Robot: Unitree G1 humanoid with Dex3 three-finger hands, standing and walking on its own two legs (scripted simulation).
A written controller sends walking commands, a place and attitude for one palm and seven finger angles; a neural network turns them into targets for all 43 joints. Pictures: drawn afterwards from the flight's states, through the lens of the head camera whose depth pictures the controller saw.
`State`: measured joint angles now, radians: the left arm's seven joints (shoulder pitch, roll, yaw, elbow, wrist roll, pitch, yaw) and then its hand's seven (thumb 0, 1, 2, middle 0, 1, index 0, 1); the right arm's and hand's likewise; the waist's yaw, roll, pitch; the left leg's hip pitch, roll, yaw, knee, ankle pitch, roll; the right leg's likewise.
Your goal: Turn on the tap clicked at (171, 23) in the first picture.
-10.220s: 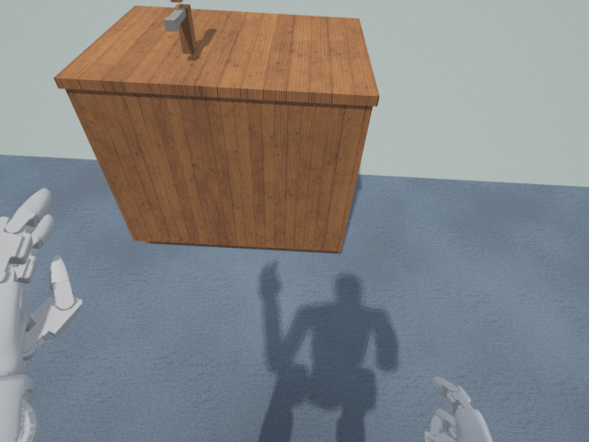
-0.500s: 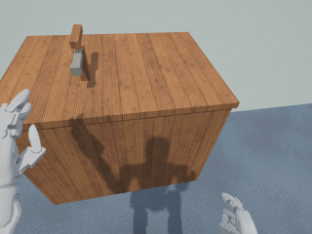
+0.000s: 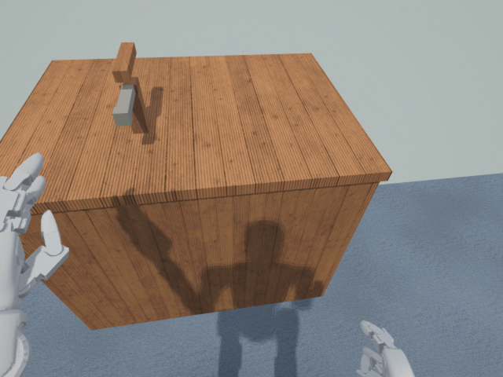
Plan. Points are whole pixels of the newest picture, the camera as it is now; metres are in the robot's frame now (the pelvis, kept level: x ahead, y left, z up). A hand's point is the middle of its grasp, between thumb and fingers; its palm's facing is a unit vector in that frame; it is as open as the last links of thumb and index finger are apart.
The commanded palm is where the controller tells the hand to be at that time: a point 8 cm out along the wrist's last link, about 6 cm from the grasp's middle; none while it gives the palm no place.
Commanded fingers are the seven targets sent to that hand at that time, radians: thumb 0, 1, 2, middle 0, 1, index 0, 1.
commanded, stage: look again from close up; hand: left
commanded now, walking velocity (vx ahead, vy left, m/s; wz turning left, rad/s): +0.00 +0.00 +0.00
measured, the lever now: (122, 116) +0.52 +0.31 +0.13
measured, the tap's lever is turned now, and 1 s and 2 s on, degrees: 0 0 0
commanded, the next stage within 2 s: shuffle to correct the standing spot in 0.18 s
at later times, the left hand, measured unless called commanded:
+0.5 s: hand (117, 203) +0.29 +0.22 +0.15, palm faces +0.39 -0.85 -0.37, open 7.5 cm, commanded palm +0.24 +0.25 +0.17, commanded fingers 0.00 0.90 0.90 -0.20 -0.30 -0.20 -0.30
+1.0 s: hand (167, 159) +0.38 +0.18 +0.16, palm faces +0.28 -0.86 -0.43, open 7.5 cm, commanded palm +0.33 +0.23 +0.17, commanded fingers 0.00 0.90 0.90 -0.20 -0.30 -0.20 -0.30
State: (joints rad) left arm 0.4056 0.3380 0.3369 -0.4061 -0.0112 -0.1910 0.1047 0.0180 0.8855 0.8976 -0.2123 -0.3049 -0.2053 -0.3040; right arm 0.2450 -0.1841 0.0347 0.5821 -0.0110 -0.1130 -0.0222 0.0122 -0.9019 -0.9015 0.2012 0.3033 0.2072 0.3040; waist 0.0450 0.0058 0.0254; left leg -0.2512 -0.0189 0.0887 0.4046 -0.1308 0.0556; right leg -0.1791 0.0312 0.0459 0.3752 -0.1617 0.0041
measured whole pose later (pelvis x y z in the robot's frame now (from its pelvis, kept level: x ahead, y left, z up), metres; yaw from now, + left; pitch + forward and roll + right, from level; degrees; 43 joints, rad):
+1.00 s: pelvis +0.14 -0.03 -0.02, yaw -7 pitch -1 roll +0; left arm 0.48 0.35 0.37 -0.47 -0.04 -0.26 0.12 0.02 0.88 0.90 -0.22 -0.31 -0.21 -0.30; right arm 0.24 -0.23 -0.01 0.62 0.01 -0.03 -0.01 0.01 -0.90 -0.90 0.20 0.30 0.21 0.30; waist 0.00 0.03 0.06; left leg -0.54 0.02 0.01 1.28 -0.38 0.00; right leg -0.22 0.03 -0.05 0.60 -0.36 -0.05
